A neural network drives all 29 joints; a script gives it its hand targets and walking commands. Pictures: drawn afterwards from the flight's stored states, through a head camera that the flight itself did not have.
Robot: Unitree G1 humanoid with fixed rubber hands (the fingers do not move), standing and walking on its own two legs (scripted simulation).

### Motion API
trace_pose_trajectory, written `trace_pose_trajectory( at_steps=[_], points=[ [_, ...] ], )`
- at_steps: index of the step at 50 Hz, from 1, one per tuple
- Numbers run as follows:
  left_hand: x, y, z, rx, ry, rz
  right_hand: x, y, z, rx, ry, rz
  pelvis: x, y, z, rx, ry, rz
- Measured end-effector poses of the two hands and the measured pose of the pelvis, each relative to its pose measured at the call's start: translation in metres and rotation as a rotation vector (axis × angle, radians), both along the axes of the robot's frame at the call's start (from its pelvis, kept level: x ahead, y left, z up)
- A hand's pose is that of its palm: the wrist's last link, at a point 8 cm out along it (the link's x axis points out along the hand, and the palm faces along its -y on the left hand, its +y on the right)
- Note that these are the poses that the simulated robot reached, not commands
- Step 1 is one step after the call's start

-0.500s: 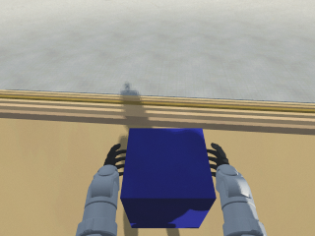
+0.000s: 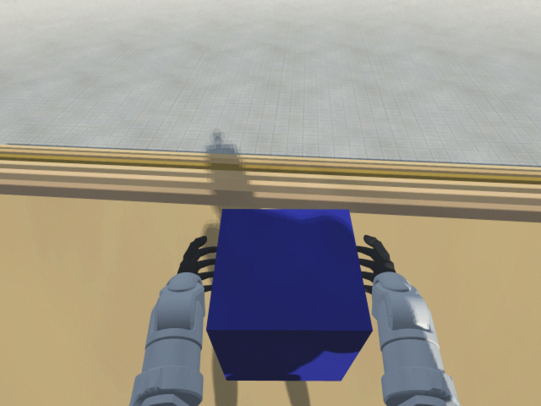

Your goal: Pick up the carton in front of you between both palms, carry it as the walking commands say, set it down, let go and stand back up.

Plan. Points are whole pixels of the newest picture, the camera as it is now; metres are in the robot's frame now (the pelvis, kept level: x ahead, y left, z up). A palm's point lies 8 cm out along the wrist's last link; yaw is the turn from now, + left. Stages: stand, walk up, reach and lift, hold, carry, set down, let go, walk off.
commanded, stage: reach and lift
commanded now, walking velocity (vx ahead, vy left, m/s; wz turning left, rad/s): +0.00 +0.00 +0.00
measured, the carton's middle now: (284, 299) +0.31 +0.00 -0.05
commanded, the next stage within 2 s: hold in 0.40 s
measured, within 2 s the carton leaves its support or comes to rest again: neither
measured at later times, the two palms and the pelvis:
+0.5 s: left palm (187, 277) +0.29 +0.15 +0.05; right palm (385, 276) +0.29 -0.15 +0.05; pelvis +0.01 +0.00 +0.00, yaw +0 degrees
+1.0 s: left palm (187, 264) +0.30 +0.15 +0.06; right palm (387, 262) +0.31 -0.15 +0.06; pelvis +0.02 -0.01 -0.01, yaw +0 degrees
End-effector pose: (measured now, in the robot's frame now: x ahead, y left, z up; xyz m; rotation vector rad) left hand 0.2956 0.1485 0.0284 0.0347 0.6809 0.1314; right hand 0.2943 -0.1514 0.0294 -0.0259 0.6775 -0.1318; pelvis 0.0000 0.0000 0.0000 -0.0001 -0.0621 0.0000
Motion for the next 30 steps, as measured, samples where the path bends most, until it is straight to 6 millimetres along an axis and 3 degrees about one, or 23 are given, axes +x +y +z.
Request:
trace_pose_trajectory(
  at_steps=[20,30],
  points=[
    [0.000,0.000,0.009,0.013,0.003,-0.004,0.001,0.000,0.009,-0.012,0.001,0.014,0.010,-0.002,0.003,0.000,-0.021,0.004],
    [-0.006,0.001,0.026,0.006,-0.028,0.004,-0.003,0.001,0.026,-0.008,-0.030,0.013,0.007,-0.002,0.004,-0.001,-0.050,0.003]
  ],
)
